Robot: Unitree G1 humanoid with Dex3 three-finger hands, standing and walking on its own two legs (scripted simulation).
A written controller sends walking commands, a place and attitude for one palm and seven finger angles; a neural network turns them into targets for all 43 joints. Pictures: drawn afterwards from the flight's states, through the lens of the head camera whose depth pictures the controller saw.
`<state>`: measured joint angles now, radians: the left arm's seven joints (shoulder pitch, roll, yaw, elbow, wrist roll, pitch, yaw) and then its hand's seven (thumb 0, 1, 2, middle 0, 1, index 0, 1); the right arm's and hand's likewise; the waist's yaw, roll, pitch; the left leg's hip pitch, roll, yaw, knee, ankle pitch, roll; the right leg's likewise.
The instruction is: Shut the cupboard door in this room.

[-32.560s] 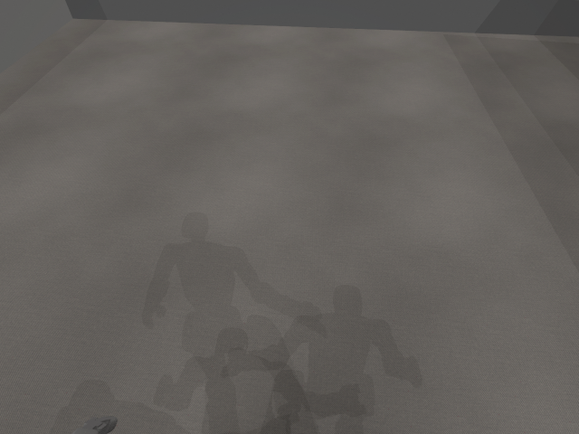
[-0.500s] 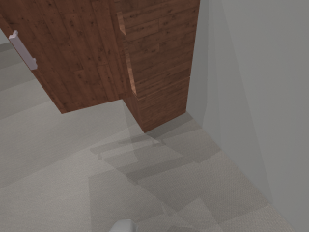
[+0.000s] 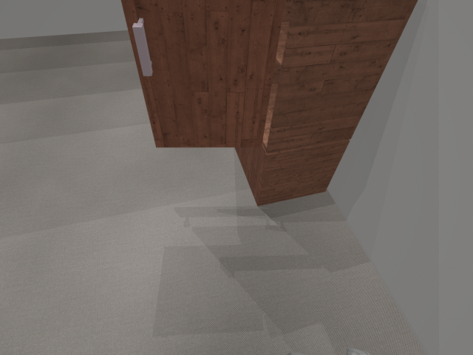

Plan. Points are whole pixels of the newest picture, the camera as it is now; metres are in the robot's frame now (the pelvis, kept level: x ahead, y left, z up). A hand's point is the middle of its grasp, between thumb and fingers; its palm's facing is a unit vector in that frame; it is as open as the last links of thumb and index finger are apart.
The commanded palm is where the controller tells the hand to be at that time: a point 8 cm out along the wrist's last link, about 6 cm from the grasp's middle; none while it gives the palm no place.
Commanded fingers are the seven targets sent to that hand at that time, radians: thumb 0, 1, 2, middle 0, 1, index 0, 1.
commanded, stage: take the last steps up to it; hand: left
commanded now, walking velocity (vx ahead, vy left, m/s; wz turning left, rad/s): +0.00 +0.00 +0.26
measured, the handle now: (144, 47) +0.84 +0.34 +0.07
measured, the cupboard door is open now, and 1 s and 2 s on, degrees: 77 77 77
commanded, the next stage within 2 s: come to a stop and stand still in 1.38 s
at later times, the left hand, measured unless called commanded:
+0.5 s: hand out of the picture -0.05 +0.15 -0.16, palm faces +0.23 -0.95 -0.21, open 7.3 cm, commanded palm none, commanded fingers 0.00 0.90 0.90 -0.20 -0.30 -0.20 -0.30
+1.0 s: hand (114, 297) +0.24 +0.28 -0.16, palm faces +0.12 -0.97 -0.20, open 7.4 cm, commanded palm none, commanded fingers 0.00 0.90 0.90 -0.20 -0.30 -0.20 -0.30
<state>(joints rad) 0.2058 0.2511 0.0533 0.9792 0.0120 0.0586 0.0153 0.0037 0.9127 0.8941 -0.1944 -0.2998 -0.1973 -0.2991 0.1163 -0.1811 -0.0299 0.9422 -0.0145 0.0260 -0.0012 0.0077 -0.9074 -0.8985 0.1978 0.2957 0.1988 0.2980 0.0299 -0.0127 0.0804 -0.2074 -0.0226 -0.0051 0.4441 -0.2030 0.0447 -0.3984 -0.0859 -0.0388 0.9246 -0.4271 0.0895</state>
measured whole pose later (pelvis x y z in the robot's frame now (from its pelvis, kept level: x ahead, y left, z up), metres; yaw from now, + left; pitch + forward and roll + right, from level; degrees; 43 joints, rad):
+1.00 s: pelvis +0.16 +0.08 +0.00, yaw +5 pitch -1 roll +1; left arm 0.14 0.20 0.07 1.01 0.02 0.00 -0.01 0.00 0.92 0.89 -0.19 -0.30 -0.19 -0.30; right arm 0.36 -0.13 -0.05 1.10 -0.02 -0.07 -0.02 0.00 -0.93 -0.90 0.20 0.30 0.20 0.30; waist 0.00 -0.03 0.04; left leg 0.01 0.00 0.20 0.30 -0.29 0.02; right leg -0.60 -0.12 -0.08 0.91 -0.16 0.03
